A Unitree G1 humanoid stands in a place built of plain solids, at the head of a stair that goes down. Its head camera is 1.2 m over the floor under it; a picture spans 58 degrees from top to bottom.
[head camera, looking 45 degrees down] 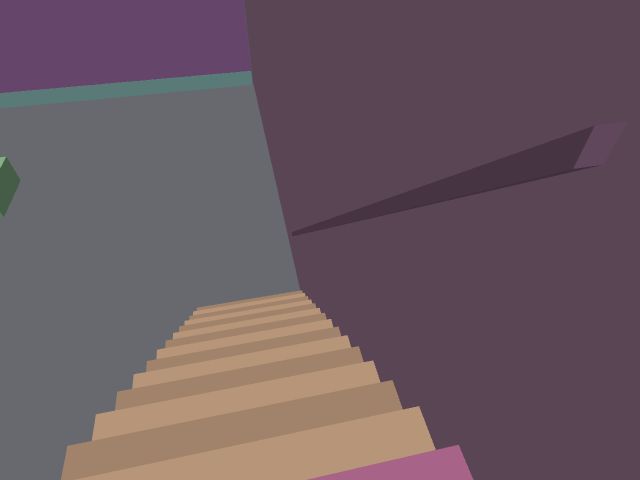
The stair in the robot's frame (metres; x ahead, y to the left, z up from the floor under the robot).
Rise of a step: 0.20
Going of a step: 0.20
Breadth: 1.21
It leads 12 degrees to the left of straight ahead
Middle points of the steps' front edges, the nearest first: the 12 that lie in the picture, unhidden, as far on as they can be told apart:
0.50 0.27 -0.20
0.70 0.31 -0.40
0.89 0.35 -0.60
1.09 0.39 -0.80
1.28 0.43 -1.00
1.48 0.47 -1.20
1.67 0.51 -1.40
1.87 0.55 -1.60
2.07 0.60 -1.80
2.26 0.64 -2.00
2.46 0.68 -2.20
2.65 0.72 -2.40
